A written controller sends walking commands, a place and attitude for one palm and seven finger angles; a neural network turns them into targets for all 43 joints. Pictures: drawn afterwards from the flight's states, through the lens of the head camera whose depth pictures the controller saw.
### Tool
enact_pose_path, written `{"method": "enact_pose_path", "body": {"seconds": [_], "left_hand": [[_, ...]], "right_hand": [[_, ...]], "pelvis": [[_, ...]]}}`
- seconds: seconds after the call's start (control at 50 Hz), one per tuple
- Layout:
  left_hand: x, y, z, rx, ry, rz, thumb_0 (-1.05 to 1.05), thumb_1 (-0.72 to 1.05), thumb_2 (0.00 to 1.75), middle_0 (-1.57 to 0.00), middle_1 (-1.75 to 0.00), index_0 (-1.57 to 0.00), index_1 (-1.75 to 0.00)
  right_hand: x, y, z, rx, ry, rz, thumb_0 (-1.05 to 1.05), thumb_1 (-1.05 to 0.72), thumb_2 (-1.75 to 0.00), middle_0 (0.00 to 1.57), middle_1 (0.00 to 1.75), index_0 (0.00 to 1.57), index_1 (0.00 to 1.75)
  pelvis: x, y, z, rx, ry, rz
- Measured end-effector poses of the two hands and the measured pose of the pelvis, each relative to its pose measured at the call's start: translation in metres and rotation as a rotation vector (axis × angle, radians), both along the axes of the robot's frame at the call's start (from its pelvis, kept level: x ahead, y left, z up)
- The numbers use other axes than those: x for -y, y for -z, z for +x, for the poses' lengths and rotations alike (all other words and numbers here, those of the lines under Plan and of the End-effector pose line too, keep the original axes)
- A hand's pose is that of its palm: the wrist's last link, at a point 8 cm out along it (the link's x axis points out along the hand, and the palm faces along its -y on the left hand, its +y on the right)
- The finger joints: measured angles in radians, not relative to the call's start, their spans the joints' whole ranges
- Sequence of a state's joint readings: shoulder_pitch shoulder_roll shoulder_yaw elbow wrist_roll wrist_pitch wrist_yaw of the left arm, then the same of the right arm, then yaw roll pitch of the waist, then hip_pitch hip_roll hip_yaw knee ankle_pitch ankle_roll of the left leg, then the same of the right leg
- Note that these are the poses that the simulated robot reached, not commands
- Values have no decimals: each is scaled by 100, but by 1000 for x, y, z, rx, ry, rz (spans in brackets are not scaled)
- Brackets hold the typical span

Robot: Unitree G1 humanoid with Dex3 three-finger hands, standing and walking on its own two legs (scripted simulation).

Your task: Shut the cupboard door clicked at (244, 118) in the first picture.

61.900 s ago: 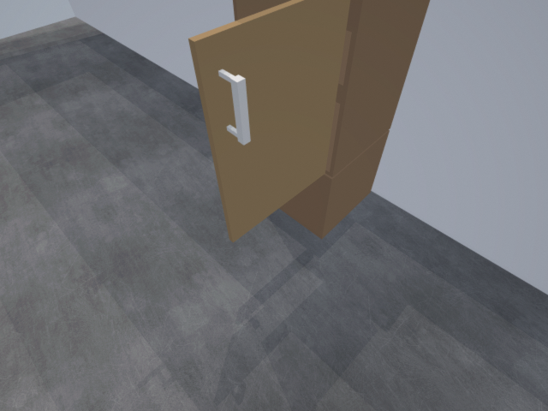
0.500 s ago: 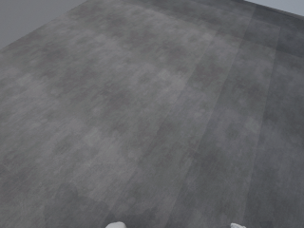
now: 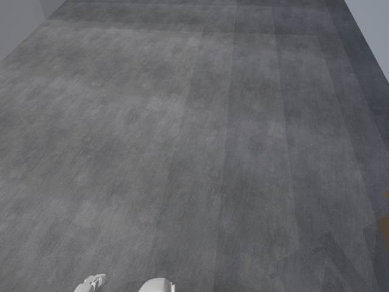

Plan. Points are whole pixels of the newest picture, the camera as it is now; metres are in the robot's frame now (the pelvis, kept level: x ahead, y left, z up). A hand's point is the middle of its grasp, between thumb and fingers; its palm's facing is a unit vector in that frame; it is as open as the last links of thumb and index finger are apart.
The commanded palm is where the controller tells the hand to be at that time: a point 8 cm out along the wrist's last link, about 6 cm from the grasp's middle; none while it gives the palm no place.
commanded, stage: turn to face it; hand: left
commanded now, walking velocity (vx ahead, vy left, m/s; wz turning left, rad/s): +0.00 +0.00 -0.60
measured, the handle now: out of the picture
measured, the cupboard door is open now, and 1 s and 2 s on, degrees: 30 30 30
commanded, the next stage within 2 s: take the last steps up to it in 1.88 s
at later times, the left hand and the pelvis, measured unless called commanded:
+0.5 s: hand (104, 278) +0.16 +0.24 -0.16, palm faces -0.25 -0.95 -0.19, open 7.4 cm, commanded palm none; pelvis +0.02 +0.05 +0.02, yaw -17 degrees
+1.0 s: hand (150, 263) +0.20 +0.13 -0.15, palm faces -0.54 -0.81 -0.22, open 7.4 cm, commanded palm none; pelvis +0.02 +0.02 +0.01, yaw -33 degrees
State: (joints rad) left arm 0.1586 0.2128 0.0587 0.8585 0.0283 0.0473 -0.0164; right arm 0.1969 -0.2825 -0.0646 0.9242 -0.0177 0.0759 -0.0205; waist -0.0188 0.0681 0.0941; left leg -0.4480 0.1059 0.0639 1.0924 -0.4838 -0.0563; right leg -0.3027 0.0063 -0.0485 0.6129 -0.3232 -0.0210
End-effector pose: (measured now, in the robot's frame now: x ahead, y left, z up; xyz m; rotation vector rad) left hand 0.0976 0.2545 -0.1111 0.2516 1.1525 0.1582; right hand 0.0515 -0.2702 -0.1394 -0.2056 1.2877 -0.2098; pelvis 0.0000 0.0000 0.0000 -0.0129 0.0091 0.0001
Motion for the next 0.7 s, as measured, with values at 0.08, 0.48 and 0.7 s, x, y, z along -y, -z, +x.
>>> {"method": "enact_pose_path", "body": {"seconds": [0.08,0.48,0.7], "left_hand": [[8,3,0,-49,28,-25,0,90,89,-20,-30,-20,-30],[-32,18,67,-100,212,-83,1,91,89,-20,-30,-20,-30],[32,1,132,-8,434,-36,1,91,89,-19,-30,-19,-30]], "right_hand": [[-2,-15,3,23,22,-6,1,-91,-90,20,30,20,30],[-71,-47,-22,99,199,-59,1,-91,-90,20,30,21,30],[-63,-13,-116,-4,440,10,1,-91,-90,20,30,21,30]], "pelvis": [[-1,-8,4,-17,39,10],[-53,-17,23,-9,287,-41],[-33,-6,19,5,438,-12]]}}
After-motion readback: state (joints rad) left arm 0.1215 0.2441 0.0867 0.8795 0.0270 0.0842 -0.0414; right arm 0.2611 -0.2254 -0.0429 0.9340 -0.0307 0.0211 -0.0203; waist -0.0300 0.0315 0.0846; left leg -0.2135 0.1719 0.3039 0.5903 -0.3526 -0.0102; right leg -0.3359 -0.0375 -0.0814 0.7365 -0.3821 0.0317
